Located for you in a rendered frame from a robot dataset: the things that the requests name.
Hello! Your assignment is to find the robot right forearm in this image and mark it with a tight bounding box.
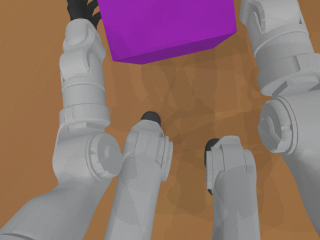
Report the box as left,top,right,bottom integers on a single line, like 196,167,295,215
239,0,320,97

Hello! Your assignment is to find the left robot upper arm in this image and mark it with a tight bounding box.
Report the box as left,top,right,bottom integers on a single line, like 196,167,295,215
0,131,124,240

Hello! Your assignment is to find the robot left forearm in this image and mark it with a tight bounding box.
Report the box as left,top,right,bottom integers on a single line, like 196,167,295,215
54,18,111,151

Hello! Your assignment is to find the right robot shin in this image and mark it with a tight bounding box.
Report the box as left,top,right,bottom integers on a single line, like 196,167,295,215
213,135,257,182

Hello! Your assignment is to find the carton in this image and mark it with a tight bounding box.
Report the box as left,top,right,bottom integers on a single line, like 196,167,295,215
97,0,237,65

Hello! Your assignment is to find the robot left hand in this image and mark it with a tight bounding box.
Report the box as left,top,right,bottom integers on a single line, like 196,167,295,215
67,0,102,30

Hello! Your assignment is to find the right robot thigh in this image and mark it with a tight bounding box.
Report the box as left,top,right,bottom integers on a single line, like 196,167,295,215
205,144,261,240

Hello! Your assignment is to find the right robot upper arm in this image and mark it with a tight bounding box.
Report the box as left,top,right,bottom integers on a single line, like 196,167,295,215
257,89,320,238

